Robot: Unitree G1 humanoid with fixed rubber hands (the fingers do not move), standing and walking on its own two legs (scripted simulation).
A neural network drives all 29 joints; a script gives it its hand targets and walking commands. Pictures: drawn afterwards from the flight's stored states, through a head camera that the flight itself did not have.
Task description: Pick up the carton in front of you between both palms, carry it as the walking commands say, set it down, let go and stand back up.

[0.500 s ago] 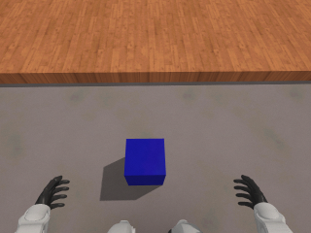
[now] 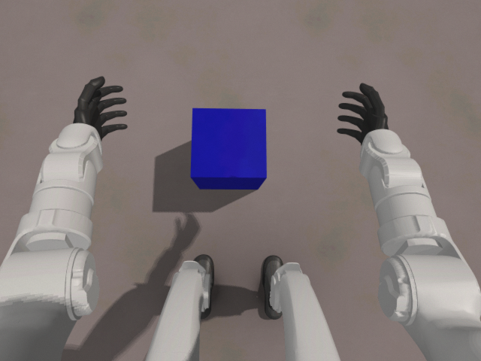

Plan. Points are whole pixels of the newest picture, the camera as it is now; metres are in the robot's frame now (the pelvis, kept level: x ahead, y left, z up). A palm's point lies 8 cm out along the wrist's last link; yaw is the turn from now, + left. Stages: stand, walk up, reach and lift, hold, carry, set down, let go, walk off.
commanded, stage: reach and lift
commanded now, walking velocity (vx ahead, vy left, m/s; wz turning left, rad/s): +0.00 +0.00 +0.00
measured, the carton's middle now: (229, 153) +0.55 +0.03 -0.55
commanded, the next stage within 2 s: none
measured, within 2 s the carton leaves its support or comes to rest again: neither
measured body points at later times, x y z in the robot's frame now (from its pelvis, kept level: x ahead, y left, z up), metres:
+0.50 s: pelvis +0.03 +0.00 -0.04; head +0.38 +0.01 +0.24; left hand +0.57 +0.22 -0.19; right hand +0.58 -0.16 -0.20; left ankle +0.08 +0.11 -0.64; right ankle +0.08 -0.13 -0.64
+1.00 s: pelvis -0.03 -0.01 -0.26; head +0.35 +0.01 -0.03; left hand +0.55 +0.22 -0.42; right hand +0.56 -0.16 -0.42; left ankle +0.08 +0.11 -0.64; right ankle +0.08 -0.14 -0.64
